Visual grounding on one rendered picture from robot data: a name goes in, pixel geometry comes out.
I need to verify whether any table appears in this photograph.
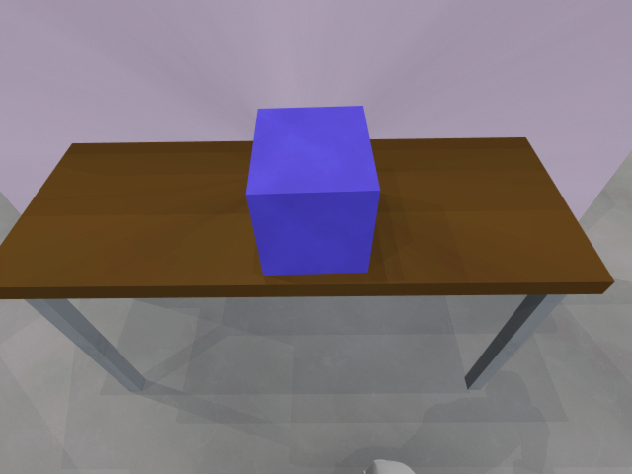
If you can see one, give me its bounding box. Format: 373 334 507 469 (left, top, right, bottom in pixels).
0 137 615 392

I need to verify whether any carton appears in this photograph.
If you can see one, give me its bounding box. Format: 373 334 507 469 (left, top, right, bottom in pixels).
246 106 380 276

